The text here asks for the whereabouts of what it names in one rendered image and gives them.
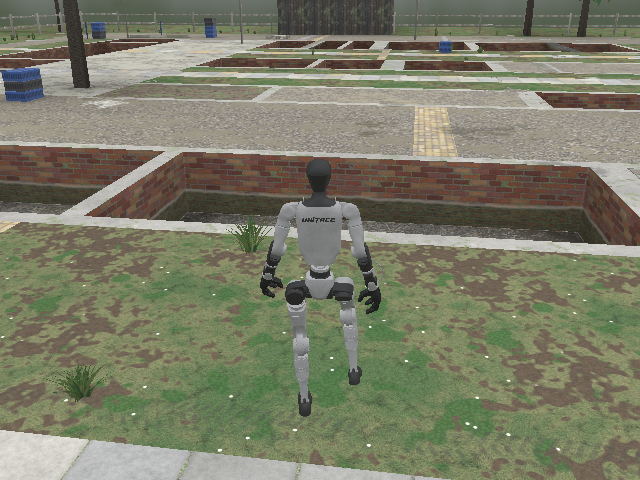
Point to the right robot forearm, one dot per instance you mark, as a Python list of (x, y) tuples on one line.
[(367, 270)]

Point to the left robot thigh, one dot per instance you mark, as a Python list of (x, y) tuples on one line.
[(296, 303)]

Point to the robot left hand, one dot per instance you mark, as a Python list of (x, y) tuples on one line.
[(272, 283)]

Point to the robot torso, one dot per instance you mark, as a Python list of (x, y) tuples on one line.
[(319, 240)]

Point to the right robot upper arm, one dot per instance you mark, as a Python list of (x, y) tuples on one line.
[(351, 212)]

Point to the left robot forearm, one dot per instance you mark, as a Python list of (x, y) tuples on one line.
[(271, 264)]

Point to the robot right hand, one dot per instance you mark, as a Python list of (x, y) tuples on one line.
[(375, 297)]

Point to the left robot upper arm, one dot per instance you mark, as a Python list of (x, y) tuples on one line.
[(287, 212)]

